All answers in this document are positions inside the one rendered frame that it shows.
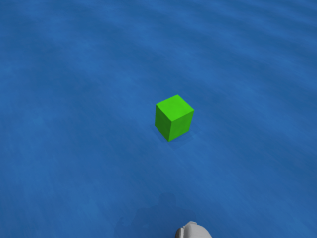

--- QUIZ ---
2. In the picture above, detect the right robot thigh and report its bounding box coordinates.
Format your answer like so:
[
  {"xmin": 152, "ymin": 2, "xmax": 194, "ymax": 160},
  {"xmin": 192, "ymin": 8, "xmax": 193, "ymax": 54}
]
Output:
[{"xmin": 179, "ymin": 224, "xmax": 212, "ymax": 238}]

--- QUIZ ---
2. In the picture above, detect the right robot shin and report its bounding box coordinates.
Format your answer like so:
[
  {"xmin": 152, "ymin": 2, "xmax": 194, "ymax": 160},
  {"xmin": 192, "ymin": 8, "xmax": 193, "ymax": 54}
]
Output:
[{"xmin": 185, "ymin": 221, "xmax": 197, "ymax": 226}]

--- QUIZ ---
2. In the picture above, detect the carton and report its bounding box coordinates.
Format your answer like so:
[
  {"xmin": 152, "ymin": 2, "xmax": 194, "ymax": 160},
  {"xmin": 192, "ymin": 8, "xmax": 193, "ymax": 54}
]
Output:
[{"xmin": 155, "ymin": 94, "xmax": 194, "ymax": 142}]

